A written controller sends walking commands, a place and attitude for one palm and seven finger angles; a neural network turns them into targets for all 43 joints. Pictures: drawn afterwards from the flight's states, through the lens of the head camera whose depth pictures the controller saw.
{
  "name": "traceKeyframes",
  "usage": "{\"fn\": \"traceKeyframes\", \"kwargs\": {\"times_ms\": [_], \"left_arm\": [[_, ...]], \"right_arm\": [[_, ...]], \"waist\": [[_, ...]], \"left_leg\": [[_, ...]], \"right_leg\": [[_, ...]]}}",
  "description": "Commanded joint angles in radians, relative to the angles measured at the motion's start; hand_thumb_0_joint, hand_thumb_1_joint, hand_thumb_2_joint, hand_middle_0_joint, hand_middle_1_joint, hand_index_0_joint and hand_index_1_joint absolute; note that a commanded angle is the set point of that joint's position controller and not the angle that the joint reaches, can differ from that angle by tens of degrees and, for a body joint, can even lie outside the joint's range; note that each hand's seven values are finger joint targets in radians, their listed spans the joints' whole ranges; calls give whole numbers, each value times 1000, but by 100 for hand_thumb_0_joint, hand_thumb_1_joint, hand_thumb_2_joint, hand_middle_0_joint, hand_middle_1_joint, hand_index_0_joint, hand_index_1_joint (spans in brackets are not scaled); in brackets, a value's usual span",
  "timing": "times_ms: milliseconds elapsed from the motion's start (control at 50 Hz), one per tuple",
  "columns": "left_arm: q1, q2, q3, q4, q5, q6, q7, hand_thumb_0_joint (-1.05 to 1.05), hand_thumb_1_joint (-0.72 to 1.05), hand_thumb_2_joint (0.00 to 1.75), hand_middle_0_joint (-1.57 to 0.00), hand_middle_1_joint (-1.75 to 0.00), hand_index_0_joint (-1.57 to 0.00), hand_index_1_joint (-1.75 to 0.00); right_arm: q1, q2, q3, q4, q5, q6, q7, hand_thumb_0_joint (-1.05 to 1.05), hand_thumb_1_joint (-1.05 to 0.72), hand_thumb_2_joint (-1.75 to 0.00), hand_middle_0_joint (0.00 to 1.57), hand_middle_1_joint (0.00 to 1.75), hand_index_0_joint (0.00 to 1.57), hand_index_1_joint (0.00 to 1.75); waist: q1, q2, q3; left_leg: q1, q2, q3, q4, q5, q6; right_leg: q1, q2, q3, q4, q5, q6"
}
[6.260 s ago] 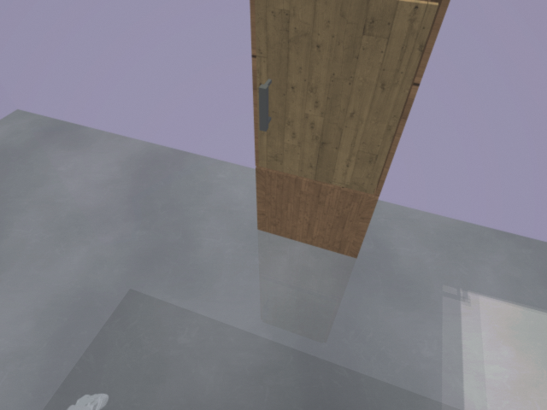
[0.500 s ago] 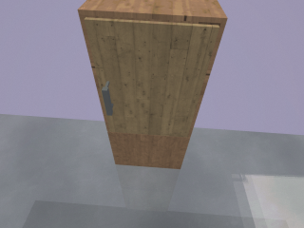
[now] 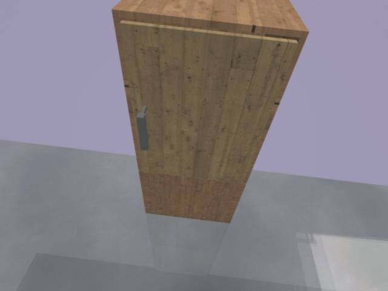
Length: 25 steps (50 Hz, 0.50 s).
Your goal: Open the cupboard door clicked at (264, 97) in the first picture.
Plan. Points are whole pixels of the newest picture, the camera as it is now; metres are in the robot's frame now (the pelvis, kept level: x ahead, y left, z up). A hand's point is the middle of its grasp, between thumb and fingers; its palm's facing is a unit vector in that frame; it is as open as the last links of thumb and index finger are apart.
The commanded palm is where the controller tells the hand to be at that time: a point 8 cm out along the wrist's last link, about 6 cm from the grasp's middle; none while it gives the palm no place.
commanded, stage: come to a stop and stand still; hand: left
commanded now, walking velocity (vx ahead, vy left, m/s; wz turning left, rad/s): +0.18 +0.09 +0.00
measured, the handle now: (144, 128) +0.60 +0.21 -0.06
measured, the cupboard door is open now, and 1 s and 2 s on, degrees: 0 0 0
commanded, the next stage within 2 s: look again from close up in 1.60 s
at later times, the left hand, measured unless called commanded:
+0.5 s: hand out of the picture +0.13 +0.18 -0.17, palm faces +0.07 -0.98 -0.17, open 7.3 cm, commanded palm none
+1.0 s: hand out of the picture +0.01 +0.18 -0.15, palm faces +0.05 -0.96 -0.27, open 7.4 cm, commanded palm none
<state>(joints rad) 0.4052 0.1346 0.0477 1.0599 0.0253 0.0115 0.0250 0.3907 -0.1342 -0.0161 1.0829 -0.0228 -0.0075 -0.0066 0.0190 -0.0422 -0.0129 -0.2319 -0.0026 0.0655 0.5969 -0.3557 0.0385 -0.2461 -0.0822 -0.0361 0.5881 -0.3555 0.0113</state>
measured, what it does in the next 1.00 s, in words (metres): steps on the spot: right foot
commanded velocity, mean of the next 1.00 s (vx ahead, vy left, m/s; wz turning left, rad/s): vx -0.04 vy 0.00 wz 0.00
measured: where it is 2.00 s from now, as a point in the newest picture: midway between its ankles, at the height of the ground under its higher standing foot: outside the picture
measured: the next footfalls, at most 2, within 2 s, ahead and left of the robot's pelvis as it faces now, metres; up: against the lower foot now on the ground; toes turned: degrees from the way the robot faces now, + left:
right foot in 0.26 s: +0.10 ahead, -0.11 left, +0.00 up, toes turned +0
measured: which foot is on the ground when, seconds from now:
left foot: down 0.00-1.00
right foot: down 0.00-0.00, up 0.02-0.24, down 0.26-1.00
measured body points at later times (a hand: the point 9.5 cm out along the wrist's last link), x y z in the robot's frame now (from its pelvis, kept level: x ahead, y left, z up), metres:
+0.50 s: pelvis +0.04 +0.01 +0.00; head +0.07 +0.02 +0.45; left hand +0.12 +0.23 -0.16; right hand +0.05 -0.20 -0.16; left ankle -0.01 +0.09 -0.73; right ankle +0.10 -0.11 -0.73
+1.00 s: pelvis +0.01 -0.01 +0.01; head +0.01 -0.05 +0.46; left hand +0.01 +0.23 -0.13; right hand +0.04 -0.24 -0.16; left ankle -0.01 +0.09 -0.73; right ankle +0.06 -0.11 -0.73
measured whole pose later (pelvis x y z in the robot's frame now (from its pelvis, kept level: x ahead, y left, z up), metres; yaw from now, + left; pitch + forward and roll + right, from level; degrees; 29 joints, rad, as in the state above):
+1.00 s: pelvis +0.01 -0.01 +0.01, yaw +1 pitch -1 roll +1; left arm 0.31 0.15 -0.01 1.08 0.01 0.01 0.02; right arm 0.31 -0.21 -0.01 1.01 -0.02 -0.01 -0.02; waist 0.01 0.07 0.01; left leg -0.14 -0.01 0.11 0.45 -0.28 0.02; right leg -0.29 -0.02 -0.03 0.51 -0.20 -0.03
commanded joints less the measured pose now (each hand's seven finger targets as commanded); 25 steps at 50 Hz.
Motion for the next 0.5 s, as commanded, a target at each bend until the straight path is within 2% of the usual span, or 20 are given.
{"fn": "traceKeyframes", "kwargs": {"times_ms": [0, 20, 40, 80, 120, 160, 200, 220, 240, 260, 300, 320, 340, 360, 380, 400, 420, 440, 460, 480], "left_arm": [[-115, 36, -2, -119, 10, -36, -8, 0, 90, 90, -20, -30, -20, -30], [-135, 32, -1, -122, 7, -47, -13, 0, 90, 90, -20, -30, -20, -30], [-151, 25, -2, -120, 4, -55, -18, 0, 90, 90, -20, -30, -20, -30], [-150, 6, -8, -115, -4, -54, -23, 0, 90, 90, -20, -30, -20, -30], [-153, -11, -16, -107, -9, -45, -19, 0, 90, 90, -20, -30, -20, -30], [-116, -9, -17, -80, -13, -37, -10, 0, 90, 90, -20, -30, -20, -30], [-49, 44, -9, -53, -15, -40, 0, 0, 90, 90, -20, -30, -20, -30], [-11, 105, 2, -43, -14, -46, 9, 0, 90, 90, -20, -30, -20, -30], [-4, 136, 4, -35, -16, -46, 13, 0, 90, 90, -20, -30, -20, -30], [-21, 153, 3, -38, -19, -40, 13, 0, 90, 90, -20, -30, -20, -30], [-44, 151, 6, -42, -19, -37, 23, 0, 90, 90, -20, -30, -20, -30], [-62, 149, 6, -47, -13, -33, 28, 0, 90, 90, -20, -30, -20, -30], [-95, 151, 8, -60, -8, -27, 31, 0, 90, 90, -20, -30, -20, -30], [-126, 149, 9, -73, -6, -22, 32, 0, 90, 90, -20, -30, -20, -30], [-159, 150, 13, -88, -8, -17, 31, 0, 90, 90, -20, -30, -20, -30], [-182, 140, 13, -99, -14, -9, 28, 0, 90, 90, -20, -30, -20, -30], [-192, 115, 10, -114, -15, -1, 25, 0, 90, 90, -20, -30, -20, -30], [-219, 86, 3, -131, -15, 9, 22, 0, 90, 90, -20, -30, -20, -30], [-238, 84, 2, -131, -9, 14, 23, 0, 90, 90, -20, -30, -20, -30], [-213, 75, 2, -124, -8, 18, 22, 0, 90, 90, -20, -30, -20, -30]], "right_arm": [[220, -132, -17, 12, -7, -35, -25, 0, -90, -90, 20, 30, 20, 30], [211, -121, -13, 7, -5, -42, -27, 0, -90, -90, 20, 30, 20, 30], [189, -112, -7, 3, -8, -52, -27, 0, -90, -90, 20, 30, 20, 30], [159, -108, -1, 0, -8, -62, -31, 0, -90, -90, 20, 30, 20, 30], [136, -90, 7, 2, -7, -64, -41, 0, -90, -90, 20, 30, 20, 30], [104, -95, 8, 10, 0, -57, -50, 0, -90, -90, 20, 30, 20, 30], [81, -91, 5, 8, 14, -53, -53, 0, -90, -90, 20, 30, 20, 30], [92, -72, 3, 5, 20, -53, -50, 0, -90, -90, 20, 30, 20, 30], [108, -63, -4, 2, 26, -47, -48, 0, -90, -90, 20, 30, 20, 30], [120, -45, -11, 3, 26, -35, -46, 0, -90, -90, 20, 30, 20, 30], [121, -26, -19, 13, 28, -8, -45, 0, -90, -90, 20, 30, 20, 30], [102, -16, -22, 9, 26, -1, -42, 0, -90, -90, 20, 30, 20, 30], [86, -9, -24, 8, 25, 4, -41, 0, -90, -90, 20, 30, 20, 30], [80, -7, -25, 7, 25, 8, -39, 0, -90, -90, 20, 30, 20, 30], [94, -5, -25, 11, 25, 8, -36, 0, -90, -90, 20, 30, 20, 30], [99, -13, -27, 16, 21, 6, -36, 0, -90, -90, 20, 30, 20, 30], [78, -35, -29, 11, 13, 2, -36, 0, -90, -90, 20, 30, 20, 30], [34, -60, -31, -8, 5, -4, -38, 0, -90, -90, 20, 30, 20, 30], [-13, -61, -25, -22, 2, -8, -41, 0, -90, -90, 20, 30, 20, 30], [-41, -70, -25, -38, 0, -12, -45, 0, -90, -90, 20, 30, 20, 30]], "waist": [[-88, 282, 204], [-77, 190, 184], [-71, 136, 162], [-51, 153, 111], [-37, 123, 95], [-14, 143, 61], [24, 103, 40], [30, 35, -15], [16, 10, -22], [-3, 16, -2], [-7, -171, -67], [-5, -204, -62], [-12, -209, -44], [-20, -180, -40], [-39, -144, -43], [-47, -76, -34], [-37, 67, -13], [-31, 227, 52], [-25, 238, 107], [-13, 210, 106]], "left_leg": [[162, 307, -467, -410, 51, 189], [190, 326, -454, -376, 206, 224], [202, 316, -387, -349, 375, 224], [199, 268, -259, -320, 579, 202], [154, 236, -182, -287, 776, 168], [119, 209, -128, -240, 856, 120], [81, 163, -107, -161, 783, 50], [-6, 134, -108, -112, 646, 15], [-96, 79, -86, -96, 408, -17], [-105, 36, -82, -101, 280, -34], [-66, 29, -43, 4, 109, -47], [-79, 21, -23, 47, -75, -53], [-82, 28, -30, 56, -134, -52], [-61, 34, -32, 18, -124, -51], [-13, 41, -26, -78, -24, -50], [55, 56, -23, -162, 149, -44], [91, 119, -70, -200, 334, -20], [25, 199, -150, -254, 541, 17], [-16, 238, -182, -276, 660, 52], [-13, 249, -173, -273, 694, 80]], "right_leg": [[-448, 49, -42, 377, -173, -58], [-478, 19, -18, 439, -162, -64], [-462, 2, -10, 441, -138, -59], [-369, 0, -31, 362, -97, -45], [-245, 18, -42, 210, -41, -35], [-91, 40, -43, 39, 86, -28], [77, 30, -26, -162, 321, -23], [232, -35, 65, -136, 591, -44], [289, -141, 149, -56, 864, -107], [254, -203, 153, -19, 982, -146], [230, -236, 165, -43, 1055, -189], [211, -254, 166, -67, 1081, -209], [171, -259, 171, -75, 1044, -218], [137, -249, 167, -79, 965, -214], [99, -223, 153, -63, 841, -194], [28, -170, 123, -44, 670, -149], [-32, -85, 75, -13, 481, -96], [-49, -10, 14, 27, 284, -34], [-53, 27, 1, 85, 74, -23], [-60, 31, 19, 125, -6, -23]]}}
